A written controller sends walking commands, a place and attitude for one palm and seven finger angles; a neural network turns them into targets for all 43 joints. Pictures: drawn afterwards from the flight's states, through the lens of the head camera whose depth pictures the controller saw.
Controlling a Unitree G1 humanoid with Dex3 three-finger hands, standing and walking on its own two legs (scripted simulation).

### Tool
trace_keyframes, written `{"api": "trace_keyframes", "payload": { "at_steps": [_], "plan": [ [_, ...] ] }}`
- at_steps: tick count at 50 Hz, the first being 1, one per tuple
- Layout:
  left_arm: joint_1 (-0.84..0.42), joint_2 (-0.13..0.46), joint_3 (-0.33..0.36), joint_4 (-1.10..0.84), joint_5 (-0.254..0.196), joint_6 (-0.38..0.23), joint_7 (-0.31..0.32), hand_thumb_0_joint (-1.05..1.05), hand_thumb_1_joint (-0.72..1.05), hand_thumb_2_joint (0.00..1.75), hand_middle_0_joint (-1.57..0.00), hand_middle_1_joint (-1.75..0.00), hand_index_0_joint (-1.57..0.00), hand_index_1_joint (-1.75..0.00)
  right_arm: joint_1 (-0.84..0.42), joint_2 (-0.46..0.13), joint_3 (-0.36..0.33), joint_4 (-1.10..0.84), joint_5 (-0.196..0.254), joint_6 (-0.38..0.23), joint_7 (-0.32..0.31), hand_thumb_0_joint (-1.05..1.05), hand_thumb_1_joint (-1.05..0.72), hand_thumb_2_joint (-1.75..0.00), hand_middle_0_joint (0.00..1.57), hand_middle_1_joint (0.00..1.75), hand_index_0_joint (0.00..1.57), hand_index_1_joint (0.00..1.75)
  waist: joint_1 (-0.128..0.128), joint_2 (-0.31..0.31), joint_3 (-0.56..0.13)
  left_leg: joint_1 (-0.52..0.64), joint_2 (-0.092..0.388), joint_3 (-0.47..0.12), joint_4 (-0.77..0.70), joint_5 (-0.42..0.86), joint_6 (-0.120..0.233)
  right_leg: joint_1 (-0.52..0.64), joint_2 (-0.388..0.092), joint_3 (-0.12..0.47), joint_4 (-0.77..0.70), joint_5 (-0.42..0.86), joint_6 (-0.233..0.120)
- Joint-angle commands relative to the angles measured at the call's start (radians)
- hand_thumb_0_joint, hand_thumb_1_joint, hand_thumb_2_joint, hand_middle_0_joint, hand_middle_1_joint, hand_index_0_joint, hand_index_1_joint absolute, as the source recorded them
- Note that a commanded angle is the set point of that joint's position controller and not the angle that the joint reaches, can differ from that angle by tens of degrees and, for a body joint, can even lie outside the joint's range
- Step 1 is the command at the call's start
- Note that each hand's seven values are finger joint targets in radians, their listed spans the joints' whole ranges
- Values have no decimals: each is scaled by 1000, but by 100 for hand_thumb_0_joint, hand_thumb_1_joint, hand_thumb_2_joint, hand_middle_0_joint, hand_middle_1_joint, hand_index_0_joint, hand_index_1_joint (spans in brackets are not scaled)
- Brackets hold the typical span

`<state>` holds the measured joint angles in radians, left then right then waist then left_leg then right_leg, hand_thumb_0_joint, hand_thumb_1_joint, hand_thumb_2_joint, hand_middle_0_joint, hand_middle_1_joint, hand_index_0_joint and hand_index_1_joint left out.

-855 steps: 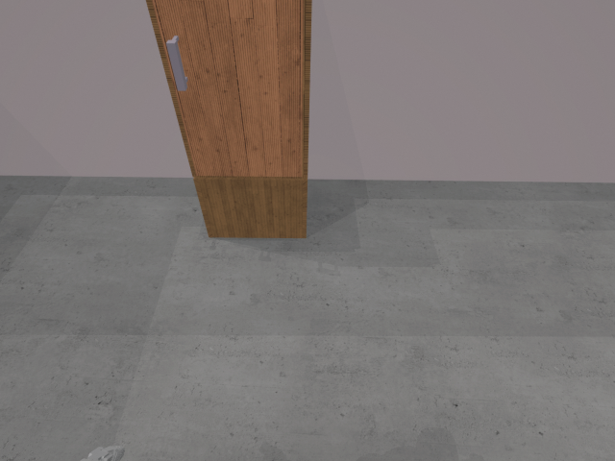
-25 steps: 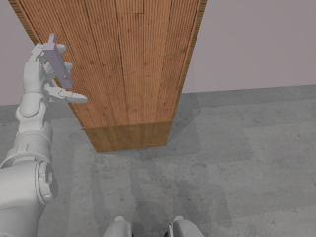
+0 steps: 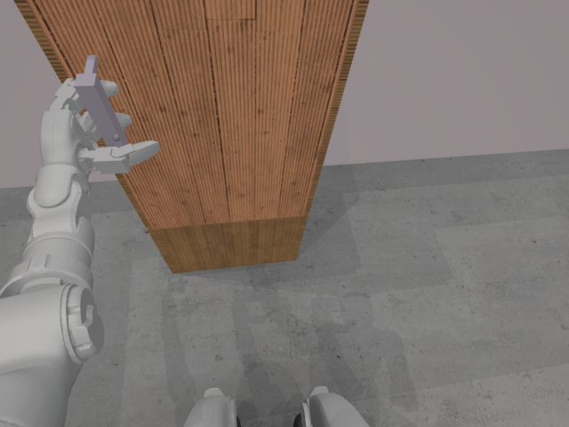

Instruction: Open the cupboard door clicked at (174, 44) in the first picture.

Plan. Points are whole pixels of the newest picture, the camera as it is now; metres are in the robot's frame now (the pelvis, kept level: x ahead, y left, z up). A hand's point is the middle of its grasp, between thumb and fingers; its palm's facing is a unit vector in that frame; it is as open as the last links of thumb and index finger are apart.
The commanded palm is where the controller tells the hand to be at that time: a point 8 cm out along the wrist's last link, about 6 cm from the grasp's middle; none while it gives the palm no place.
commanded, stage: close the thumb around the handle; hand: left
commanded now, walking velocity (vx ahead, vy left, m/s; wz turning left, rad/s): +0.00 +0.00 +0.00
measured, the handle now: (106, 108) +0.55 +0.22 +0.08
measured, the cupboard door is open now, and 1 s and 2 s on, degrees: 0 18 44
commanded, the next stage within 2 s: pull the door open along its arc in 0.38 s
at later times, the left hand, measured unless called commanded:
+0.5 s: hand (120, 135) +0.50 +0.19 +0.08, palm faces +0.09 -1.00 -0.01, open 5.8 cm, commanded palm +0.47 +0.24 +0.08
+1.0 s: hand (139, 197) +0.40 +0.16 +0.09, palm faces +0.13 -0.99 +0.04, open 6.2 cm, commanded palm +0.34 +0.21 +0.08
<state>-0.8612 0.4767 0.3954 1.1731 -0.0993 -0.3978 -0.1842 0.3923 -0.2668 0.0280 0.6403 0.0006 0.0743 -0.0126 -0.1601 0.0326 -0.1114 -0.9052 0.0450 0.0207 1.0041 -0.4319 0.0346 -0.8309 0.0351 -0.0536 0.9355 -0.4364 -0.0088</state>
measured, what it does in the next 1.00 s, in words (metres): stands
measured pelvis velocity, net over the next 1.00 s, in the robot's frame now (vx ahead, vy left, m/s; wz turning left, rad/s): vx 0.02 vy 0.00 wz -0.01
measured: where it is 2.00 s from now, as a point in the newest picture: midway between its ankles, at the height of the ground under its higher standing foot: outside the picture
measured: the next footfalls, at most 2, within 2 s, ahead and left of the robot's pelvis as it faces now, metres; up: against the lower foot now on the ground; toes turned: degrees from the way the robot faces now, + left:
none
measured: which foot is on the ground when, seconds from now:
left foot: down 0.00-1.00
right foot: down 0.00-1.00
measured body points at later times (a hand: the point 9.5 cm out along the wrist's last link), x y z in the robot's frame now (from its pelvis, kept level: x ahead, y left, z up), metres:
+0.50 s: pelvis +0.00 +0.00 +0.00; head +0.11 +0.02 +0.44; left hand +0.49 +0.25 +0.09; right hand +0.02 -0.27 -0.11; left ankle +0.02 +0.10 -0.68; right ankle +0.00 -0.12 -0.68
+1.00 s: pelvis +0.02 +0.00 +0.02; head +0.08 -0.01 +0.47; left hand +0.39 +0.21 +0.08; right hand +0.12 -0.26 -0.09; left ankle +0.02 +0.10 -0.68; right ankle +0.00 -0.12 -0.68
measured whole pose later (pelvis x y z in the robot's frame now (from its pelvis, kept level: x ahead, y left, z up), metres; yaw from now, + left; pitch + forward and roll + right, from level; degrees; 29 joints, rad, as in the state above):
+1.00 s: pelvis +0.02 +0.00 +0.02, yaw +0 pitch +14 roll -2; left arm -0.26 0.17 0.20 0.50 -0.19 -0.33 -0.02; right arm 0.33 -0.25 -0.01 0.56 0.02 0.05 0.02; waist -0.06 0.05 -0.15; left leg -0.70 0.04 0.05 0.89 -0.43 0.03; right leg -0.65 0.03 -0.02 0.85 -0.44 -0.01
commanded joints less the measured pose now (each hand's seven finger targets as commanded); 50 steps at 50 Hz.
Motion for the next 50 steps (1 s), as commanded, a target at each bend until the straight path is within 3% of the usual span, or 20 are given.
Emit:
{"api": "trace_keyframes", "payload": {
  "at_steps": [1,5,6,7,9,14,17,18,21,25,31,34,37,40,44,45,47,49,50],
  "plan": [
    [-431,262,30,-234,-15,-94,-2,0,45,71,-37,-130,-37,-130,142,-176,-63,-62,-4,-26,-10,0,-90,-90,20,30,20,30,3,91,-451,387,-19,-73,-94,345,-4,104,28,29,-100,302,-9],
    [-451,237,-1,-200,-12,-88,-13,0,68,80,-38,-133,-38,-133,142,-176,-59,-57,-3,-25,-10,0,-90,-90,20,30,20,30,-17,93,-386,361,-19,-74,-100,297,-1,76,29,27,-109,261,-10],
    [-456,264,16,-210,-9,-86,-14,0,73,83,-39,-133,-39,-133,144,-181,-62,-53,-3,-24,-13,0,-90,-90,20,30,20,30,-11,96,-409,375,-16,-79,-100,309,-4,77,27,24,-104,267,-10],
    [-453,253,9,-225,-12,-85,-17,0,79,85,-39,-134,-39,-134,142,-179,-64,-57,-2,-24,-13,0,-90,-90,20,30,20,30,-6,126,-431,405,-16,-80,-101,324,-7,69,28,24,-103,269,-11],
    [-440,221,-8,-239,-20,-83,-17,0,90,90,-40,-135,-40,-135,140,-176,-64,-59,-2,-25,-13,0,-90,-90,20,30,20,30,-5,122,-448,430,-13,-84,-100,346,-10,65,29,18,-104,276,-13],
    [-466,199,-24,-205,-22,-72,-3,0,90,90,-40,-135,-40,-135,147,-179,-64,-45,-4,-27,-10,0,-90,-90,20,30,20,30,-24,89,-401,404,-13,-92,-100,321,-7,42,30,15,-109,255,-9],
    [-451,263,28,-219,-12,-76,9,0,90,90,-40,-135,-40,-135,150,-180,-65,-51,-5,-24,-13,0,-90,-90,20,30,20,30,-1,87,-444,395,-17,-86,-97,348,-6,87,27,20,-98,290,-10],
    [-454,252,24,-236,-13,-78,12,0,90,90,-40,-135,-40,-135,148,-177,-64,-55,-6,-25,-12,0,-90,-90,20,30,20,30,1,105,-462,408,-18,-82,-96,365,-7,90,26,20,-95,303,-10],
    [-463,205,-20,-224,-1,-82,18,0,90,90,-40,-135,-40,-135,146,-171,-63,-49,-7,-23,-7,0,-90,-90,20,30,20,30,-16,106,-425,420,-13,-90,-93,368,-9,46,28,15,-95,290,-9],
    [-440,231,10,-240,-3,-89,22,0,90,90,-40,-135,-40,-135,151,-176,-68,-54,-9,-22,-5,0,-90,-90,20,30,20,30,-3,98,-454,426,-16,-85,-88,387,-7,79,30,20,-94,314,-13],
    [-268,183,-5,-305,-28,-90,-1,0,90,90,-40,-135,-40,-135,124,-166,-71,-86,0,-14,3,0,-90,-90,20,30,20,30,41,99,-477,444,-19,-64,-104,433,-9,143,31,17,-97,372,-14],
    [-155,138,-26,-368,-53,-73,-10,0,90,90,-40,-135,-40,-135,104,-159,-74,-112,9,-9,6,0,-90,-90,20,30,20,30,55,44,-458,414,-23,-46,-123,421,-3,213,33,20,-114,408,-10],
    [-7,107,-32,-450,-75,-59,-14,0,90,90,-40,-135,-40,-135,78,-152,-76,-139,18,-9,9,0,-90,-90,20,30,20,30,88,55,-445,418,-27,-33,-140,449,-4,258,31,20,-121,450,-12],
    [153,60,-50,-567,-103,-46,-13,0,90,90,-40,-135,-40,-135,51,-146,-80,-168,26,-17,13,0,-90,-90,20,30,20,30,105,1,-419,403,-31,-21,-158,462,3,325,28,21,-134,496,-12],
    [326,-27,-107,-749,-123,-32,6,0,90,90,-40,-135,-40,-135,3,-129,-81,-196,35,-36,21,0,-90,-90,20,30,20,30,122,42,-374,447,-27,-14,-182,496,-3,321,24,14,-143,504,-10],
    [353,-53,-70,-801,-148,-23,65,0,90,90,-40,-135,-40,-135,-15,-115,-80,-203,33,-44,22,0,-90,-90,20,30,20,30,159,40,-361,432,-30,-12,-186,498,-6,335,24,8,-146,495,-11],
    [415,-169,-101,-868,-157,2,200,0,90,90,-40,-135,-40,-135,-57,-95,-77,-208,25,-66,31,0,-90,-90,20,30,20,30,166,7,-308,416,-31,-11,-205,445,-17,321,22,-9,-154,445,-7],
    [505,-241,-153,-943,-121,20,304,0,90,90,-40,-135,-40,-135,-76,-92,-78,-212,14,-80,42,0,-90,-90,20,30,20,30,165,-9,-298,429,-29,-17,-206,453,-22,319,19,-17,-146,436,-7],
    [534,-261,-169,-972,-100,24,357,0,90,90,-40,-135,-40,-135,-83,-90,-78,-215,5,-85,45,0,-90,-90,20,30,20,30,162,-73,-293,421,-29,-21,-202,449,-19,331,18,-20,-147,435,-5]
  ]
}}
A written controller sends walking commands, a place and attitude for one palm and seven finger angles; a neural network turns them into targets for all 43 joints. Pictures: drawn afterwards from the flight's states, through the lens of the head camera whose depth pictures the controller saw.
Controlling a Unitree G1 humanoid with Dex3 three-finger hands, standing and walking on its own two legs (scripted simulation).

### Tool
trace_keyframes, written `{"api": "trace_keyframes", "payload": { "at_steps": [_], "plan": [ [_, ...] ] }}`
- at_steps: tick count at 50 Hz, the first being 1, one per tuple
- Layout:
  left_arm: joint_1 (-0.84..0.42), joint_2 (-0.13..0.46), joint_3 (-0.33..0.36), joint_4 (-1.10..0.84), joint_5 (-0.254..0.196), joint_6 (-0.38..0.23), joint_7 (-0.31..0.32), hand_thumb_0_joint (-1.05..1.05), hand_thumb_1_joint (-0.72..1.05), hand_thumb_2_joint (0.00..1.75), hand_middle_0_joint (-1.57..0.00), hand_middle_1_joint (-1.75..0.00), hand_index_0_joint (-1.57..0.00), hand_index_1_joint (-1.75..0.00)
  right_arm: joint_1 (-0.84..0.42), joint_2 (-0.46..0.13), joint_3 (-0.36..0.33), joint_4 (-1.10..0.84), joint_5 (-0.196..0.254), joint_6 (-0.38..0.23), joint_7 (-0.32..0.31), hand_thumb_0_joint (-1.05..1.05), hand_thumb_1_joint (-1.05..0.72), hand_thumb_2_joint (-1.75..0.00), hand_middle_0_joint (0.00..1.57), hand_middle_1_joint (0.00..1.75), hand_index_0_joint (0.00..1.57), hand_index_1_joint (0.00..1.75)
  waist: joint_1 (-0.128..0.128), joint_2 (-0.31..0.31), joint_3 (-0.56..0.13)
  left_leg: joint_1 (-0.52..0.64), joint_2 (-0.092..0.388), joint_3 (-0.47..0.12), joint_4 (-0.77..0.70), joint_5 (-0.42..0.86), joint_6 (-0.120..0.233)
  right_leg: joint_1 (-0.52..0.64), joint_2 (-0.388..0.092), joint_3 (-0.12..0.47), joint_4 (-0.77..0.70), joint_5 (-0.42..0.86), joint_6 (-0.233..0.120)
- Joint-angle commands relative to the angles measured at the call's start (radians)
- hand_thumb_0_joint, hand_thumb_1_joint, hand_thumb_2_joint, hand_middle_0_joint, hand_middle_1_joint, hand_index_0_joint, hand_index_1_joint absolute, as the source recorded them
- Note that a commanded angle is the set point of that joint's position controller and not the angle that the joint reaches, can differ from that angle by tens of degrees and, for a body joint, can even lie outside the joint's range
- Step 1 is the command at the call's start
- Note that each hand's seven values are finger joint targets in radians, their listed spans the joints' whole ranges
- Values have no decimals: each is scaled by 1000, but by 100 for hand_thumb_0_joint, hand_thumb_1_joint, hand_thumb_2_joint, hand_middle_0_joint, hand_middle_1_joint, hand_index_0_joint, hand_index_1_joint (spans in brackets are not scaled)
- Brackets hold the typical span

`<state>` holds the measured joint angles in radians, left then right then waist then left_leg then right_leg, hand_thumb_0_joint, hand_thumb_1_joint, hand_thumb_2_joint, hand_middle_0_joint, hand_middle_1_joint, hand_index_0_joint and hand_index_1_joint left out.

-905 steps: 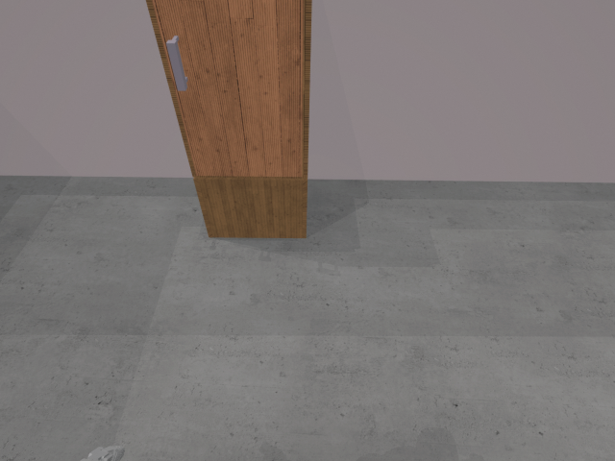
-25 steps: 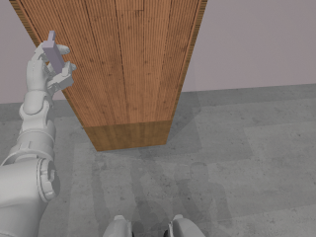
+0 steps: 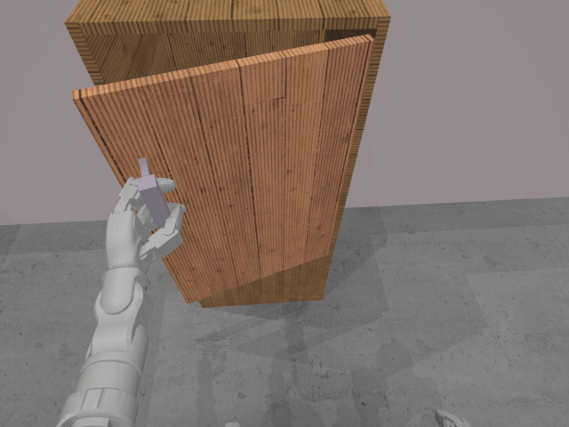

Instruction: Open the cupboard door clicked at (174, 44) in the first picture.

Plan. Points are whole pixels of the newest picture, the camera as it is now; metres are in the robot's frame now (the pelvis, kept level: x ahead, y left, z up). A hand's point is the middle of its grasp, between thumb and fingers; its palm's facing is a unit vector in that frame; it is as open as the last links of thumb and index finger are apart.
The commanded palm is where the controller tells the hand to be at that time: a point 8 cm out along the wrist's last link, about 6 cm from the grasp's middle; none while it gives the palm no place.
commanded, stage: pull the door open along its arc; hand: left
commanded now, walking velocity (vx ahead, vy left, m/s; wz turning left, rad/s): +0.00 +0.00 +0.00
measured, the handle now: (158, 202) +0.42 +0.20 +0.07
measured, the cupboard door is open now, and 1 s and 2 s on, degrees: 18 44 48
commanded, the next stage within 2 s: open thumb and fingers to let go in 0.44 s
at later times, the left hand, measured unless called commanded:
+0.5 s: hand (256, 310) +0.26 +0.04 +0.07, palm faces +0.35 -0.94 -0.04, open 6.3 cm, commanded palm +0.20 +0.08 +0.06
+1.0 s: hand (249, 306) +0.26 +0.05 +0.07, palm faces +0.46 -0.89 -0.01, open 11.5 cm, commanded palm +0.21 +0.09 +0.06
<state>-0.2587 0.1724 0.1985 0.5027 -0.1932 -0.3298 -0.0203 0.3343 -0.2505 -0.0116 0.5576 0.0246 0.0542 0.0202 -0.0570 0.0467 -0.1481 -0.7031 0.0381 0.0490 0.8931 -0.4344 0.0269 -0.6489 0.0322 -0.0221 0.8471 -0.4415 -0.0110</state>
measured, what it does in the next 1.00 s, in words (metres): shifts its weight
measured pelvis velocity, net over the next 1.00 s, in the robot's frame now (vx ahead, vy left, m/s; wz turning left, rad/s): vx -0.01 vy -0.06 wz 0.09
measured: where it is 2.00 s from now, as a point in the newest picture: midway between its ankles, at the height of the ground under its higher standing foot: outside the picture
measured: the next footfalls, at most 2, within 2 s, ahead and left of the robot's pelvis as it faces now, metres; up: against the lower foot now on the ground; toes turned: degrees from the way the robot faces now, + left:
none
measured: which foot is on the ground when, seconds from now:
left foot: down 0.00-1.00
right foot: down 0.00-1.00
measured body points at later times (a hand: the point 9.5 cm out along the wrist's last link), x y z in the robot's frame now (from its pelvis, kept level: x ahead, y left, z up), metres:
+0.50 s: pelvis +0.00 -0.04 +0.00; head +0.00 -0.06 +0.45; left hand +0.23 +0.09 +0.08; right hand +0.20 -0.23 -0.08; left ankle +0.00 +0.10 -0.69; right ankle -0.02 -0.12 -0.69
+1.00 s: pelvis -0.01 -0.06 +0.00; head +0.01 -0.08 +0.45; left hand +0.23 +0.10 +0.07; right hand +0.17 -0.27 -0.11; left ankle +0.00 +0.10 -0.69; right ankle -0.02 -0.12 -0.69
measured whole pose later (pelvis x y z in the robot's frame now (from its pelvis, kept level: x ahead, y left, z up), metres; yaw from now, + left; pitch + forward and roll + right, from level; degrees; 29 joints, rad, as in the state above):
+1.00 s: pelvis -0.01 -0.06 +0.00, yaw +5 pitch +8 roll +1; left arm 0.18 -0.10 -0.20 0.05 0.06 -0.19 0.54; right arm 0.21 -0.20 0.00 0.57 -0.06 0.02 -0.01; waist -0.01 0.04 -0.13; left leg -0.62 0.01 -0.04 0.87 -0.40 -0.04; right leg -0.56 0.01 -0.11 0.90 -0.49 -0.08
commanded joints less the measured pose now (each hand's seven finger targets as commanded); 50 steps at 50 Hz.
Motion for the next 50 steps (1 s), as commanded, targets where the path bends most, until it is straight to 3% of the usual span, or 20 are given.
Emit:
{"api": "trace_keyframes", "payload": {
  "at_steps": [1,4,5,8,9,10,15,19,20,21,25,27,29,31,33,35,38,40,47,50],
  "plan": [
    [-38,12,5,-348,17,-42,240,0,90,90,-40,-135,-40,-135,-41,-99,-40,-136,-25,-69,17,0,-90,-90,20,30,20,30,66,-67,-274,224,-22,-46,-91,453,-15,160,16,-48,-49,446,-4],
    [45,-101,-107,-480,98,-29,368,0,90,90,-40,-135,-40,-135,-84,-79,-38,-146,-45,-73,32,0,-90,-90,20,30,20,30,73,-29,-283,248,-22,-44,-86,458,-20,161,3,-48,-35,437,-9],
    [84,-124,-136,-506,126,-17,411,0,90,90,-40,-135,-40,-135,-91,-77,-37,-154,-53,-72,34,0,-90,-90,20,30,20,30,72,-66,-273,242,-23,-49,-84,447,-16,167,3,-50,-39,428,-9],
    [122,-203,-213,-575,196,27,532,0,90,90,-40,-135,-40,-135,-134,-64,-33,-167,-66,-60,35,0,-90,-90,20,30,20,30,66,-77,-243,226,-27,-55,-89,381,-19,168,-7,-48,-45,382,-13],
    [128,-249,-273,-606,229,45,567,0,90,90,-40,-135,-40,-135,-152,-56,-30,-172,-72,-57,36,0,-90,-90,20,30,20,30,60,-44,-236,232,-28,-54,-88,369,-19,156,-9,-48,-45,368,-15],
    [167,-273,-304,-604,256,68,589,0,90,90,-40,-135,-40,-135,-150,-54,-27,-178,-79,-54,33,0,-90,-90,20,30,20,30,54,-78,-217,224,-28,-63,-89,353,-17,157,-7,-54,-52,350,-17],
    [292,-343,-436,-692,340,132,605,0,90,90,-40,-135,-40,-135,-189,-27,-17,-205,-88,-39,9,0,-90,-90,20,30,20,30,42,-103,-189,236,-34,-58,-91,314,-12,185,-16,-38,-93,355,-22],
    [432,-404,-492,-761,275,160,578,0,90,90,-40,-135,-40,-135,-243,-11,1,-217,-72,-43,5,0,-90,-90,20,30,20,30,54,-107,-157,251,-43,-59,-98,281,-15,229,-31,-30,-129,396,-10],
    [478,-410,-503,-764,268,168,569,0,90,90,-40,-135,-40,-135,-251,-9,4,-218,-69,-46,5,0,-90,-90,20,30,20,30,54,-136,-128,249,-42,-64,-97,271,-14,233,-34,-25,-148,392,-8],
    [496,-422,-515,-785,259,172,565,0,90,90,-40,-135,-40,-135,-265,-7,9,-217,-69,-49,7,0,-90,-90,20,30,20,30,58,-114,-129,246,-47,-62,-95,260,-15,233,-41,-18,-151,399,-3],
    [385,-384,-472,-746,274,179,594,0,90,90,-40,-135,-40,-135,-277,-6,15,-192,-78,-59,-4,0,-90,-90,20,30,20,30,45,-124,-61,214,-56,-71,-72,207,-17,176,-55,8,-182,325,5],
    [238,-346,-424,-705,276,169,619,0,90,90,-40,-135,-40,-135,-288,-5,18,-166,-87,-64,-15,0,-90,-90,20,30,20,30,30,-132,-42,185,-62,-76,-52,164,-18,133,-74,44,-201,253,15],
    [261,-349,-413,-677,280,153,618,0,76,84,-39,-134,-39,-134,-284,1,15,-162,-92,-71,-21,0,-90,-90,20,30,20,30,45,-151,-72,171,-68,-79,-45,158,-21,154,-89,80,-215,243,22],
    [308,-340,-408,-691,278,143,610,0,62,78,-38,-132,-38,-132,-273,3,6,-165,-90,-76,-23,0,-90,-90,20,30,20,30,62,-139,-138,184,-69,-75,-51,193,-21,207,-93,89,-203,326,23],
    [295,-349,-426,-703,275,133,599,0,48,72,-37,-130,-37,-130,-251,-1,4,-165,-89,-79,-23,0,-90,-90,20,30,20,30,51,-140,-163,184,-69,-75,-55,211,-21,230,-97,88,-185,405,29],
    [313,-341,-431,-691,278,124,584,0,34,66,-36,-129,-36,-129,-237,-4,1,-163,-86,-83,-25,0,-90,-90,20,30,20,30,44,-168,-149,171,-67,-79,-56,213,-19,240,-101,93,-187,432,36],
    [308,-343,-439,-709,276,101,572,0,13,57,-35,-127,-35,-127,-231,-11,-5,-164,-88,-90,-27,0,-90,-90,20,30,20,30,39,-158,-161,170,-65,-79,-53,214,-16,239,-105,95,-176,460,39],
    [287,-330,-435,-689,277,91,564,0,-1,51,-33,-125,-33,-125,-226,-16,-6,-155,-86,-92,-30,0,-90,-90,20,30,20,30,30,-190,-140,155,-63,-85,-53,198,-14,225,-106,98,-182,423,40],
    [270,-311,-413,-684,271,65,564,0,-50,30,-30,-120,-30,-120,-230,-15,-7,-158,-87,-96,-34,0,-90,-90,20,30,20,30,45,-154,-155,139,-65,-81,-47,176,-15,213,-110,113,-183,345,34],
    [278,-295,-391,-668,269,68,567,0,-50,30,-29,-115,-29,-115,-226,-14,-9,-156,-87,-95,-37,0,-90,-90,20,30,20,30,48,-182,-161,137,-63,-82,-49,184,-15,224,-108,109,-183,360,35]
  ]
}}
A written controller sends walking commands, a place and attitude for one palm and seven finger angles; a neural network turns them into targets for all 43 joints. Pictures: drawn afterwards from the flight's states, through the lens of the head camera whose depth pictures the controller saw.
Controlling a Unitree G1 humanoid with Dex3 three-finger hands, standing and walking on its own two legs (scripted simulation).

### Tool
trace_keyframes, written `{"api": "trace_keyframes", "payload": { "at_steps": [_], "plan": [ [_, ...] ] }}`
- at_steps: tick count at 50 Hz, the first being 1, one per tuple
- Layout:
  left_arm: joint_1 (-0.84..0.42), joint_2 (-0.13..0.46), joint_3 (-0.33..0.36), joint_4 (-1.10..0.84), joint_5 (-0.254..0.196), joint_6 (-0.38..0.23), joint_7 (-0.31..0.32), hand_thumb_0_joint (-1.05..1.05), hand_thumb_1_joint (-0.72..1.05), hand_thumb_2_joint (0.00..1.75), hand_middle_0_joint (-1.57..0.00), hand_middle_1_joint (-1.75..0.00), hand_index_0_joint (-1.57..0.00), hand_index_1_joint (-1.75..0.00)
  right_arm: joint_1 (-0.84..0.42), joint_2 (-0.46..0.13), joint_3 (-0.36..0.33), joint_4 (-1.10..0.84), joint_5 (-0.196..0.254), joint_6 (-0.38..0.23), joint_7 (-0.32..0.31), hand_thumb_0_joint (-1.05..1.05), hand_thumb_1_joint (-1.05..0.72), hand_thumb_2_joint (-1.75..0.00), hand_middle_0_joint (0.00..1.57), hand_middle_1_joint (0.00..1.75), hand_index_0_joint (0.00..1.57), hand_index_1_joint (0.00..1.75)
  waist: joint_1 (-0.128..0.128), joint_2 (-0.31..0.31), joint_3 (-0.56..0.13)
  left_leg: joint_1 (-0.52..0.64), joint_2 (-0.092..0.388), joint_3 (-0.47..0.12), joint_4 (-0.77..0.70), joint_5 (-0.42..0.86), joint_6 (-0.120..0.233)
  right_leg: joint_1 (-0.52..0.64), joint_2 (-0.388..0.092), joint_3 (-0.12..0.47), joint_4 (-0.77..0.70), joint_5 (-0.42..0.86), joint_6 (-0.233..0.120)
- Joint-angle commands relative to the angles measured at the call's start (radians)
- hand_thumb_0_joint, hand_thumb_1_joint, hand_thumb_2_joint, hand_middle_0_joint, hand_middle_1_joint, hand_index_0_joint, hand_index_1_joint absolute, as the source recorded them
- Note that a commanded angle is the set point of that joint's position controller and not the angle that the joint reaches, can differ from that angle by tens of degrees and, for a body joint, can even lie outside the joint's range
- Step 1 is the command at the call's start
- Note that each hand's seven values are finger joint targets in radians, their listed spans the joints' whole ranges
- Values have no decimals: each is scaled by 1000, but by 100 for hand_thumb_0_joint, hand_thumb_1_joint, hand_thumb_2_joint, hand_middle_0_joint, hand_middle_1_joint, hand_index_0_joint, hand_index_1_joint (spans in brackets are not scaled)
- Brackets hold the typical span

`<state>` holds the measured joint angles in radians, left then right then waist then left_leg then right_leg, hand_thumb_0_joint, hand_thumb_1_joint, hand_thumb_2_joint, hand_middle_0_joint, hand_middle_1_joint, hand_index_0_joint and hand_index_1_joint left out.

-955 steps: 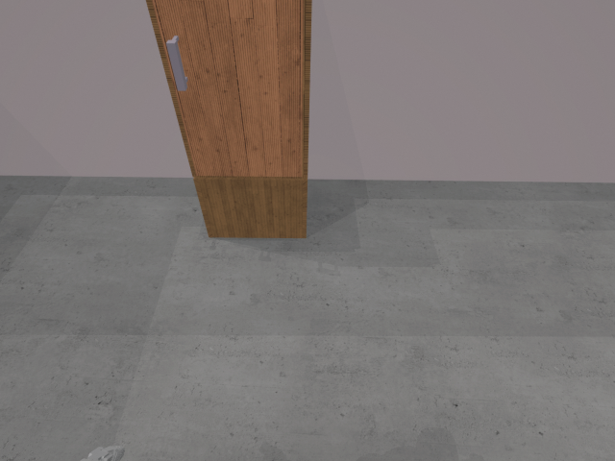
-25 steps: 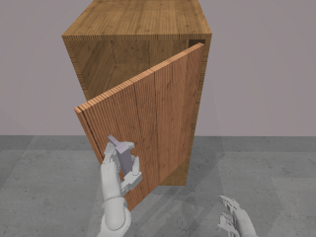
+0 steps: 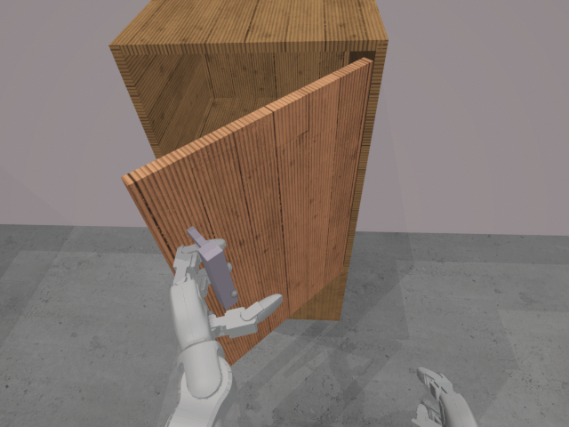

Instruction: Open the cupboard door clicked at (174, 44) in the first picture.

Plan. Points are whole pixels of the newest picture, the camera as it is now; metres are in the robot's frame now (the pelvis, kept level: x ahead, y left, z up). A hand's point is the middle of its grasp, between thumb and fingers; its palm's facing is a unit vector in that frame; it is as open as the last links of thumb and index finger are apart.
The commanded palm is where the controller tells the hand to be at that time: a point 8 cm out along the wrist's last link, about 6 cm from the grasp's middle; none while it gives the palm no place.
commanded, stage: open thumb and fingers to let go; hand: left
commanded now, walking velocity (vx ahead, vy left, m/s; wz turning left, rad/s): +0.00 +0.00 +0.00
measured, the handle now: (211, 268) +0.32 +0.12 +0.07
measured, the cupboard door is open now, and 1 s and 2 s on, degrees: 44 48 47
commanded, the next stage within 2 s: slide the hand sideways off the handle in 0.36 s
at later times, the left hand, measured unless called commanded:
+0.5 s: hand (231, 299) +0.27 +0.08 +0.07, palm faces +0.25 -0.97 -0.03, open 15.4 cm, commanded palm +0.23 +0.12 +0.07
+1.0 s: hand (222, 333) +0.23 +0.09 +0.07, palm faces -0.10 -0.99 +0.00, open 16.2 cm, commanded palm +0.20 +0.15 +0.07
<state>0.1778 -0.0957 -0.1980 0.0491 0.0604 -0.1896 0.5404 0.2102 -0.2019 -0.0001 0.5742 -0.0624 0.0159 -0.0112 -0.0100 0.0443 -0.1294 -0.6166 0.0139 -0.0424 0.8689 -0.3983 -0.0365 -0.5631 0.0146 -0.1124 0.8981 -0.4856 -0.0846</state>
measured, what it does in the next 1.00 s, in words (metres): shifts its weight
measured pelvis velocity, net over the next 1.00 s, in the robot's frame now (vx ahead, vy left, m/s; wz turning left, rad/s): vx -0.02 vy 0.05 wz -0.05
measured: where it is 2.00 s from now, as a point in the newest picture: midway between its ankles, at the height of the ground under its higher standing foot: outside the picture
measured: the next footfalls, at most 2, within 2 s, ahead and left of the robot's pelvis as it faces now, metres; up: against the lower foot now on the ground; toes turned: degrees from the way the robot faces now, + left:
none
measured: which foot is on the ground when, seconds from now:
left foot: down 0.00-1.00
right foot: down 0.00-1.00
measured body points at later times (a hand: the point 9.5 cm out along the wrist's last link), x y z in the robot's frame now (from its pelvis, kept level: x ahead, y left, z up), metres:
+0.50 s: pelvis -0.01 +0.03 -0.01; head +0.00 +0.02 +0.44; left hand +0.26 +0.13 +0.07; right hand +0.18 -0.18 -0.09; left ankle +0.02 +0.15 -0.69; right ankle -0.02 -0.06 -0.69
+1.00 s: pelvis -0.02 +0.05 -0.01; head +0.00 +0.04 +0.44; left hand +0.23 +0.14 +0.07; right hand +0.15 -0.17 -0.09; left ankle +0.02 +0.15 -0.69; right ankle -0.02 -0.06 -0.69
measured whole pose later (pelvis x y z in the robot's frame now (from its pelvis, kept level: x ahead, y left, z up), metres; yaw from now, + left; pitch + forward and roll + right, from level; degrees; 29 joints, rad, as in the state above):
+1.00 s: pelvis -0.02 +0.05 -0.01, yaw -3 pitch +7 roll -1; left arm 0.29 0.04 -0.28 -0.10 0.02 -0.23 0.17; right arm 0.26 -0.20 0.04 0.44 -0.01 0.00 0.01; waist -0.01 0.04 -0.11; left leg -0.65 0.00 0.02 0.96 -0.43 0.02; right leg -0.60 0.00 -0.05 0.95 -0.48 -0.02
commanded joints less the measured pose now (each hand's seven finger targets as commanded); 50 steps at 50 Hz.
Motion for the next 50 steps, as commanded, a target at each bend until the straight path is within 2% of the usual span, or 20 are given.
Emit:
{"api": "trace_keyframes", "payload": {
  "at_steps": [1,11,17,20,23,24,25,26,28,30,31,32,34,36,39,40,42,46,48,50],
  "plan": [
    [-164,-37,-3,-229,15,-75,8,0,-50,30,-28,-110,-28,-110,-105,-62,-21,-174,1,-56,-6,0,-90,-90,20,30,20,30,-2,-168,-190,62,-38,13,-27,155,49,136,-87,191,-226,414,107],
    [-94,-96,-55,-244,22,-52,25,0,-50,30,-20,-60,-20,-60,-104,-62,-18,-199,7,-59,7,0,-90,-90,20,30,20,30,10,-119,-179,113,-30,22,-46,198,50,96,-37,93,-173,399,77],
    [-194,-141,-100,-253,37,-28,50,0,-50,30,-15,-30,-15,-30,-127,-65,-12,-200,6,-62,18,0,-90,-90,20,30,20,30,-2,-75,-145,120,-23,10,-44,173,51,19,-14,57,-152,266,56],
    [-176,-154,-98,-234,34,-4,59,0,-50,30,-15,-30,-15,-30,-141,-63,-13,-205,9,-61,22,0,-90,-90,20,30,20,30,13,-82,-155,119,-21,4,-48,174,49,23,-6,47,-146,247,49],
    [-214,-176,-107,-234,27,15,68,0,-50,30,-15,-30,-15,-30,-149,-61,-11,-202,10,-57,27,0,-90,-90,20,30,20,30,12,-75,-161,119,-22,5,-49,167,47,18,-4,42,-141,231,48],
    [-222,-31,-317,-261,119,-41,-151,0,-50,30,-15,-30,-15,-30,-49,-112,-10,-183,22,-53,36,0,-90,-90,20,30,20,30,-99,-156,-88,122,-27,3,-37,181,70,-36,-18,92,-140,313,61],
    [-272,50,-227,-323,74,-94,-276,0,-50,30,-15,-30,-15,-30,-43,-103,-27,-207,29,-50,29,0,-90,-90,20,30,20,30,-64,-108,-172,128,-28,12,-24,209,76,11,-23,100,-123,376,54],
    [-249,91,-201,-322,52,-130,-352,0,-50,30,-15,-30,-15,-30,-44,-99,-22,-213,31,-54,21,0,-90,-90,20,30,20,30,-42,-96,-213,131,-34,14,-18,225,78,48,-28,108,-107,427,55],
    [-239,92,-198,-341,1,-166,-462,0,-50,30,-15,-30,-15,-30,-45,-96,-16,-232,42,-69,12,0,-90,-90,20,30,20,30,-48,-63,-217,145,-31,14,-16,203,76,34,-27,105,-108,394,56],
    [-200,37,-197,-330,-74,-164,-501,0,-50,30,-15,-30,-15,-30,-55,-90,-6,-259,58,-87,7,0,-90,-90,20,30,20,30,-38,-45,-171,142,-26,5,-40,134,71,7,-13,85,-127,270,50],
    [-198,20,-178,-309,-110,-156,-494,0,-50,30,-15,-30,-15,-30,-60,-89,-1,-262,63,-95,4,0,-90,-90,20,30,20,30,-43,-79,-132,129,-25,-3,-50,91,69,-13,-8,77,-143,210,55],
    [-171,30,-141,-308,-130,-147,-479,0,-50,30,-15,-30,-15,-30,-69,-93,-1,-270,68,-99,1,0,-90,-90,20,30,20,30,-26,-89,-121,117,-23,-6,-63,51,62,-16,-5,71,-151,148,54],
    [-174,37,-104,-298,-135,-123,-427,0,-50,30,-15,-30,-15,-30,-78,-98,2,-277,67,-103,-2,0,-90,-90,20,30,20,30,-21,-117,-98,101,-25,-11,-79,0,59,-29,-5,66,-164,73,58],
    [-170,71,-69,-313,-103,-114,-373,0,-50,30,-15,-30,-15,-30,-81,-100,1,-283,59,-103,2,0,-90,-90,20,30,20,30,-2,-100,-126,103,-26,-10,-82,9,58,-24,-8,65,-143,75,53],
    [-102,78,-72,-312,-41,-115,-325,0,-50,30,-15,-30,-15,-30,-59,-96,-3,-290,50,-96,16,0,-90,-90,20,30,20,30,8,-96,-136,94,-24,-1,-71,48,59,-26,-7,62,-118,112,49],
    [-66,90,-68,-316,-28,-114,-321,0,-50,30,-15,-30,-15,-30,-58,-97,-7,-295,49,-94,20,0,-90,-90,20,30,20,30,16,-93,-159,95,-24,0,-68,69,60,-11,-7,64,-111,133,46],
    [-39,87,-78,-347,-27,-118,-326,0,-50,30,-15,-30,-15,-30,-57,-94,-5,-309,50,-87,25,0,-90,-90,20,30,20,30,16,-80,-146,91,-23,12,-68,63,59,-11,-7,67,-116,135,47],
    [-33,120,-54,-372,-44,-113,-346,0,-50,30,-15,-30,-15,-30,-64,-97,0,-318,52,-81,16,0,-90,-90,20,30,20,30,9,-106,-108,67,-24,13,-70,23,63,-14,-6,77,-136,91,51],
    [4,126,-41,-388,-53,-111,-358,0,-50,30,-15,-30,-15,-30,-60,-96,1,-321,54,-79,12,0,-90,-90,20,30,20,30,9,-86,-99,70,-23,18,-69,22,61,-19,-4,78,-138,91,51],
    [75,128,-28,-400,-68,-107,-370,0,-50,30,-15,-30,-15,-30,-56,-97,0,-330,57,-80,12,0,-90,-90,20,30,20,30,21,-85,-101,73,-23,17,-73,43,61,1,0,74,-136,118,48]
  ]
}}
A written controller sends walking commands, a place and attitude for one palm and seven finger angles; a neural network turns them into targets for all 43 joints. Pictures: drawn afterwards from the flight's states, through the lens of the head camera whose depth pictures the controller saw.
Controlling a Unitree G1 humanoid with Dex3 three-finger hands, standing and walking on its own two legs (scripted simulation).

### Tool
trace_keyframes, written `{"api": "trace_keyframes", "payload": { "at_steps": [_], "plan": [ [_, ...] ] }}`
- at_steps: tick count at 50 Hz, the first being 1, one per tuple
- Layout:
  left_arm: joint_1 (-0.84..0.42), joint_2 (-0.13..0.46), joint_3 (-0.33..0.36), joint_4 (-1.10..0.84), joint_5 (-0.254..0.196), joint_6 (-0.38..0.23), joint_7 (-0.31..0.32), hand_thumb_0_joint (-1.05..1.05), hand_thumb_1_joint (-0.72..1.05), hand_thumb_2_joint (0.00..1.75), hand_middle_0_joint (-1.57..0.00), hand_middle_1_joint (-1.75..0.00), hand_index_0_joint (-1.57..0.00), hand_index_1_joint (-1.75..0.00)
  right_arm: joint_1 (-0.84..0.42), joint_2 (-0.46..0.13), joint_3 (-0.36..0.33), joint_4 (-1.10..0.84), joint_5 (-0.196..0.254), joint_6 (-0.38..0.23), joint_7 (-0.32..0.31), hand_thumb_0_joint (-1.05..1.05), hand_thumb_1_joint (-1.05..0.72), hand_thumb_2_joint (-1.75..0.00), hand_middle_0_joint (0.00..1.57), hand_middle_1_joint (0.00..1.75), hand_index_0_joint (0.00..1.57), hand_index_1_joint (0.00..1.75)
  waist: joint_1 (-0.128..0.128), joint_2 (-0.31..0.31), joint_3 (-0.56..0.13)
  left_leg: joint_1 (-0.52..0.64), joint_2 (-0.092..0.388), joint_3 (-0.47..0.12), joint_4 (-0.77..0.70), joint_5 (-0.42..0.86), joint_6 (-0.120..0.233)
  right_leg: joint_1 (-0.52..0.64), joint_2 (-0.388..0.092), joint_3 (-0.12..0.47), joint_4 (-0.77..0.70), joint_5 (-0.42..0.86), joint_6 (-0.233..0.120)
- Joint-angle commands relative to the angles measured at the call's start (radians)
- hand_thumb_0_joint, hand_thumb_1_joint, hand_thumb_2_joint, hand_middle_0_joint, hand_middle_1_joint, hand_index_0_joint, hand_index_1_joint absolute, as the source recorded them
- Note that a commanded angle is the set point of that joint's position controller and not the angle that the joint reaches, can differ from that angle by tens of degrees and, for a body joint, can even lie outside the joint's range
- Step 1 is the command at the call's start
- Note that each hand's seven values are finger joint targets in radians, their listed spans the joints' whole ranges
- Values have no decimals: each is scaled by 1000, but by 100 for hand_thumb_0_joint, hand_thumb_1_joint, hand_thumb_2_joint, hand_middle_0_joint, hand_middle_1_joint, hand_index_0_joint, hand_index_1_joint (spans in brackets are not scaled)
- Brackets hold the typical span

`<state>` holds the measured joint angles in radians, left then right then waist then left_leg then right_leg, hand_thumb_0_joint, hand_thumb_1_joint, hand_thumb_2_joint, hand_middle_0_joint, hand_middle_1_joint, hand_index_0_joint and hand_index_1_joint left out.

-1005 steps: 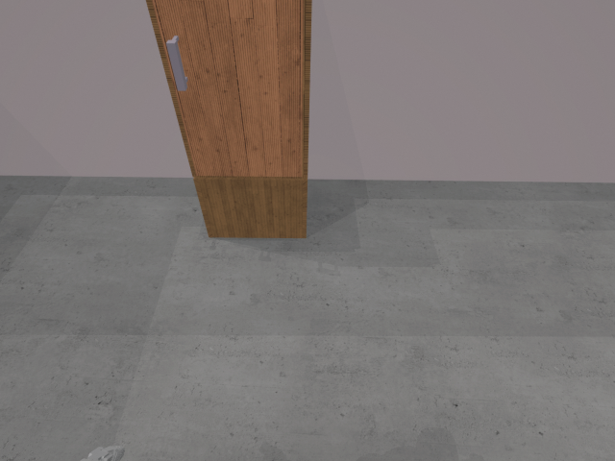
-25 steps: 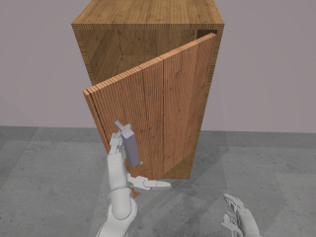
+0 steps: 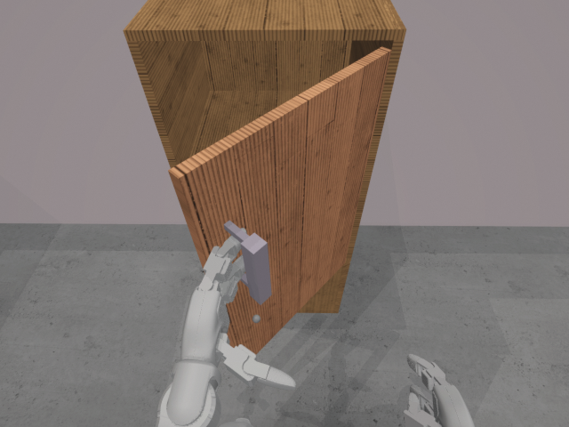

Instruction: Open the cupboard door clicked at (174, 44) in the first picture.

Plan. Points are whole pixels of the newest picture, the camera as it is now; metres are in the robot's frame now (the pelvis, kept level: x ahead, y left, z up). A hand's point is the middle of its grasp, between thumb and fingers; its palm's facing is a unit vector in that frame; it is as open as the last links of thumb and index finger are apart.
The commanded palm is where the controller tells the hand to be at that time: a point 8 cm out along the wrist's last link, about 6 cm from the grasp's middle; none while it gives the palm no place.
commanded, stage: slide the hand sideways off the handle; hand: left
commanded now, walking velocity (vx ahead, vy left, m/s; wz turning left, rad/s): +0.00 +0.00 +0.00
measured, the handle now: (247, 262) +0.32 +0.07 +0.08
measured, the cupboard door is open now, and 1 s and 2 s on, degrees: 48 47 47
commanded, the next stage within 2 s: draw the hand back to the body in 0.66 s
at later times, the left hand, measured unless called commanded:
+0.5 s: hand (211, 352) +0.20 +0.10 +0.07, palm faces +0.03 -1.00 -0.02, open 16.1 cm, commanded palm +0.16 +0.16 +0.07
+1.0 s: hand (164, 357) +0.19 +0.14 +0.10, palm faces +0.03 -1.00 -0.06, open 16.3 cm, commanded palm +0.15 +0.20 +0.11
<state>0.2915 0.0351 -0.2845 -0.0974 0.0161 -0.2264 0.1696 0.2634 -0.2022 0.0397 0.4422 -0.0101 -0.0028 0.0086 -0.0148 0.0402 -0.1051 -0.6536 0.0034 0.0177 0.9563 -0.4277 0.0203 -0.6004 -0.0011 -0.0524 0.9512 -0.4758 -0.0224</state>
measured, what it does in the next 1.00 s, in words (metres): stands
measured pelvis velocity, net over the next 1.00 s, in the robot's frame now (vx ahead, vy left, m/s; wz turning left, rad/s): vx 0.01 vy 0.00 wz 0.01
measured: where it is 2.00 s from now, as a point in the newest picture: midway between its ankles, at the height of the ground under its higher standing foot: outside the picture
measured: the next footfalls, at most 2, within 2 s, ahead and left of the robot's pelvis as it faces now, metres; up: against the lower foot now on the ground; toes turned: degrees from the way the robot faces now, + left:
none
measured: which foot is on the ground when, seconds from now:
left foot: down 0.00-1.00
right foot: down 0.00-1.00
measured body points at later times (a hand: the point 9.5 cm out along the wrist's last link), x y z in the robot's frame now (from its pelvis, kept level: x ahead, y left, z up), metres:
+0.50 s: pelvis +0.02 -0.02 -0.01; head +0.05 -0.03 +0.44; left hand +0.19 +0.15 +0.08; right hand +0.21 -0.23 -0.08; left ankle +0.03 +0.11 -0.68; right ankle +0.01 -0.11 -0.68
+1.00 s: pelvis +0.01 +0.00 -0.01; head +0.02 -0.01 +0.44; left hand +0.18 +0.19 +0.11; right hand +0.19 -0.22 -0.07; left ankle +0.03 +0.11 -0.68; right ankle +0.01 -0.11 -0.68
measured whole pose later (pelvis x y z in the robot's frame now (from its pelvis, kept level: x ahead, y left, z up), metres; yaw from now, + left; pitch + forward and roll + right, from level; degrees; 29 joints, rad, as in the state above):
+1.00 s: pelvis +0.01 +0.00 -0.01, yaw +1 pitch +8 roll -2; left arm 0.63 0.18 -0.01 -0.41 -0.18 -0.24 -0.08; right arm 0.28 -0.21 0.02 0.40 0.04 -0.06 -0.05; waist 0.01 0.07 -0.14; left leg -0.70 0.01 -0.01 1.03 -0.47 0.02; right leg -0.62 0.01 -0.08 0.99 -0.51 -0.02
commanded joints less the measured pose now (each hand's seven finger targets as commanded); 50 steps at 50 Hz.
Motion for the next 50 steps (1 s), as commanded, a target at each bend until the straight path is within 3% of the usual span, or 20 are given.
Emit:
{"api": "trace_keyframes", "payload": {
  "at_steps": [1,8,10,14,15,16,21,26,29,31,35,38,40,41,44,45,47,50],
  "plan": [
    [-19,-5,62,-253,-35,-67,-5,0,-50,30,-15,-30,-15,-30,-107,-95,-37,-198,5,-61,-8,0,-90,-90,20,30,20,30,23,-87,-117,105,-13,-44,-161,73,3,38,17,12,-186,114,-12],
    [67,23,77,-337,-38,-83,-31,0,-50,30,-15,-30,-15,-30,-88,-100,-42,-210,1,-68,-7,0,-90,-90,20,30,20,30,9,-74,-114,96,-12,-46,-131,116,3,21,19,8,-153,187,-8],
    [111,56,117,-335,-40,-95,-40,0,-50,30,-15,-30,-15,-30,-81,-102,-47,-206,1,-69,-10,0,-90,-90,20,30,20,30,14,-95,-123,85,-13,-45,-119,135,5,36,20,16,-150,210,-8],
    [242,76,145,-394,-68,-116,-83,0,-50,30,-15,-30,-15,-30,-66,-97,-51,-220,3,-74,-9,0,-90,-90,20,30,20,30,33,-69,-178,86,-18,-31,-97,205,3,82,17,25,-126,330,-4],
    [283,89,166,-388,-78,-114,-93,0,-50,30,-15,-30,-15,-30,-63,-98,-53,-220,6,-71,-10,0,-90,-90,20,30,20,30,36,-87,-181,77,-19,-32,-93,217,4,97,17,27,-126,354,-3],
    [278,94,170,-411,-84,-119,-103,0,-50,30,-15,-30,-15,-30,-68,-99,-53,-223,7,-72,-11,0,-90,-90,20,30,20,30,30,-66,-174,73,-20,-30,-86,218,4,88,15,32,-124,367,1],
    [318,112,198,-432,-118,-142,-151,0,-50,30,-15,-30,-15,-30,-66,-101,-59,-220,11,-82,-20,0,-90,-90,20,30,20,30,9,-80,-124,37,-21,-37,-59,188,4,50,11,42,-126,362,14],
    [382,156,264,-447,-162,-177,-216,0,-50,30,-15,-30,-15,-30,-63,-104,-69,-213,17,-94,-32,0,-90,-90,20,30,20,30,15,-88,-161,-4,-27,-38,-23,175,0,68,-4,80,-123,379,27],
    [431,156,266,-453,-189,-192,-269,0,-50,30,-15,-30,-15,-30,-60,-103,-74,-212,23,-99,-38,0,-90,-90,20,30,20,30,15,-82,-167,-11,-28,-42,-10,182,1,65,-7,82,-113,402,33],
    [407,177,287,-442,-205,-194,-301,0,-50,30,-15,-30,-15,-30,-69,-107,-76,-208,26,-100,-46,0,-90,-90,20,30,20,30,5,-103,-137,-45,-28,-46,4,153,0,53,-15,104,-129,359,39],
    [338,165,255,-479,-223,-209,-324,0,-50,30,-15,-30,-15,-30,-66,-118,-73,-213,29,-123,-56,0,-90,-90,20,30,20,30,-4,-50,-137,-33,-27,-53,13,133,6,-5,-3,87,-122,251,24],
    [338,158,252,-461,-224,-198,-311,0,-50,30,-15,-30,-15,-30,-63,-118,-74,-218,30,-131,-58,0,-90,-90,20,30,20,30,0,-71,-130,-37,-24,-55,7,91,6,-39,5,70,-126,149,17],
    [357,215,308,-491,-216,-183,-288,0,-50,30,-15,-30,-15,-30,-68,-116,-77,-225,34,-127,-60,0,-90,-90,20,30,20,30,30,-50,-161,-15,-21,-54,-17,103,6,-4,12,67,-130,129,6],
    [351,219,306,-533,-208,-174,-276,0,-50,30,-15,-30,-15,-30,-73,-113,-75,-238,37,-127,-60,0,-90,-90,20,30,20,30,36,-9,-179,9,-22,-50,-31,108,7,2,12,60,-127,127,3],
    [349,227,327,-543,-201,-124,-244,0,-50,30,-15,-30,-15,-30,-72,-104,-68,-237,44,-121,-64,0,-90,-90,20,30,20,30,35,-15,-155,38,-17,-53,-70,99,9,6,22,32,-139,126,3],
    [357,232,341,-524,-203,-104,-239,0,-50,30,-15,-30,-15,-30,-78,-104,-67,-236,45,-118,-66,0,-90,-90,20,30,20,30,38,-46,-141,31,-15,-58,-78,90,9,16,24,32,-151,109,4],
    [346,198,310,-529,-212,-76,-241,0,-50,30,-15,-30,-15,-30,-85,-107,-58,-241,52,-123,-67,0,-90,-90,20,30,20,30,24,-39,-91,39,-14,-57,-98,51,9,-5,25,29,-181,61,9],
    [333,213,329,-520,-227,-37,-250,0,-50,30,-15,-30,-15,-30,-86,-117,-52,-231,55,-136,-74,0,-90,-90,20,30,20,30,23,-57,-61,56,-7,-70,-129,35,9,11,28,16,-204,40,7]
  ]
}}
